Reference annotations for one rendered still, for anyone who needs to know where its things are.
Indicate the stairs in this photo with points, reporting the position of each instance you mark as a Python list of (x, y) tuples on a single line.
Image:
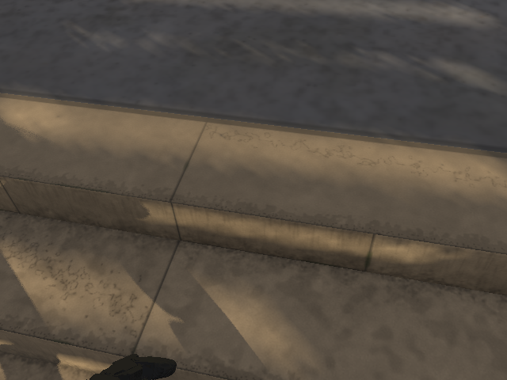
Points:
[(88, 278)]

